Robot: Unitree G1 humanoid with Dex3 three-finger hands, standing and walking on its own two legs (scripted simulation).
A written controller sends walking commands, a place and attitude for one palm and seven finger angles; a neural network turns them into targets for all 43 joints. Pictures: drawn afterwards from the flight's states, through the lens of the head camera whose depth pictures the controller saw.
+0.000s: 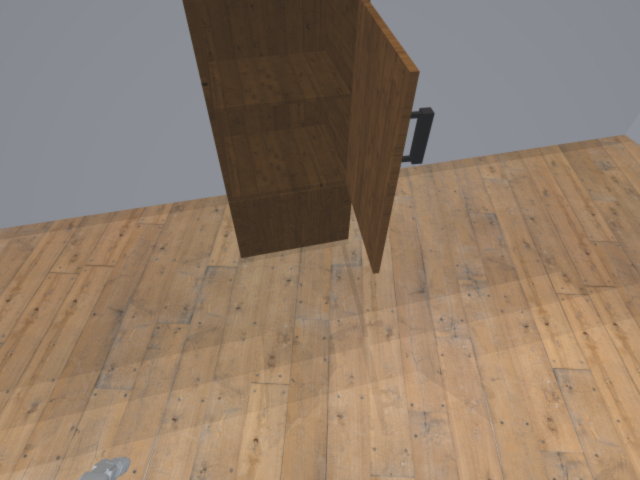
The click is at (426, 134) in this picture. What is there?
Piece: cupboard door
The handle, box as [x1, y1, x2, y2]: [402, 107, 434, 163]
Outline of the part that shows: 430,107 420,108 418,111 411,112 410,118 416,117 417,122 410,154 408,156 403,156 402,161 410,161 411,163 421,163 434,113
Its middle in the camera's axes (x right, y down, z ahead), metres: +0.20 -0.22 +0.84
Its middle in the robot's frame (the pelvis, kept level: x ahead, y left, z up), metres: +0.79 -0.15 +0.00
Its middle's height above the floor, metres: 0.77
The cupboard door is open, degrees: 85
